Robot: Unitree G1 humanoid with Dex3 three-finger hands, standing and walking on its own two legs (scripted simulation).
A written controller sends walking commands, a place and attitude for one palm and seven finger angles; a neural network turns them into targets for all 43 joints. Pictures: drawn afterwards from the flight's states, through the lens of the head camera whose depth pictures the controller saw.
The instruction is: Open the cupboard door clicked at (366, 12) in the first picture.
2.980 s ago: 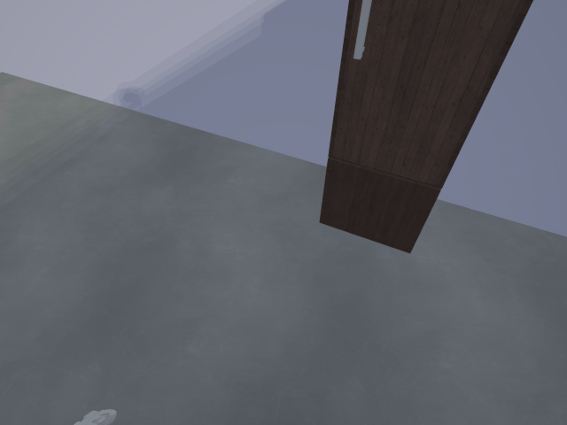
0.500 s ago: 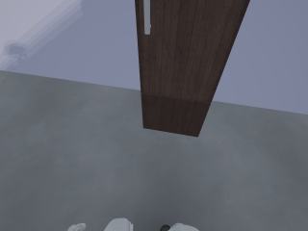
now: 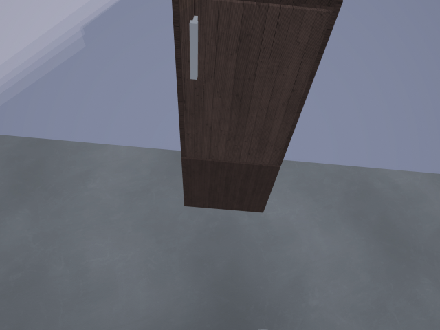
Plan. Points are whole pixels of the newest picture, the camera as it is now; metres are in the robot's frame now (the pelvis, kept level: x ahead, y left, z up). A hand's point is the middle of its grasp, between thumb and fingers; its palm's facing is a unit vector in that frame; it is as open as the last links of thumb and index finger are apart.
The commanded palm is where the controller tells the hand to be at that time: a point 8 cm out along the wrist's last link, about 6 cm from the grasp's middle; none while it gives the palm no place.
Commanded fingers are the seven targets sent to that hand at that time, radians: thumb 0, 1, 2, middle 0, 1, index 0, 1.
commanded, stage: take the last steps up to it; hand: left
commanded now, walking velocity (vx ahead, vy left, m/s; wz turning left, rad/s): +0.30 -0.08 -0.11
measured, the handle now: (194, 48) +0.77 +0.13 +0.12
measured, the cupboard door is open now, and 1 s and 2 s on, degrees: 0 0 0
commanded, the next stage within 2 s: come to a stop and stand still in 0.58 s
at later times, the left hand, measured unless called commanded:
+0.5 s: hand (163, 329) +0.16 +0.12 -0.18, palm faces +0.02 -0.98 -0.20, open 7.2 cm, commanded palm none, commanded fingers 0.00 0.90 0.90 -0.20 -0.30 -0.20 -0.30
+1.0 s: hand (168, 266) +0.29 +0.14 -0.19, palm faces +0.03 -0.98 -0.19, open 7.4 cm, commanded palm none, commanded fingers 0.00 0.90 0.90 -0.20 -0.30 -0.20 -0.30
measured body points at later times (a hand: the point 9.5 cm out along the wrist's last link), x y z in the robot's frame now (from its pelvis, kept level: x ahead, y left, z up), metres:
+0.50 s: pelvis +0.13 -0.06 -0.01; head +0.14 -0.06 +0.44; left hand +0.16 +0.17 -0.16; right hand +0.15 -0.29 -0.16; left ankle +0.19 +0.05 -0.70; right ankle +0.07 -0.17 -0.75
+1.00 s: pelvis +0.25 -0.04 +0.00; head +0.28 -0.02 +0.44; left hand +0.29 +0.19 -0.17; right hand +0.27 -0.27 -0.16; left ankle +0.27 +0.04 -0.75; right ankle +0.26 -0.19 -0.69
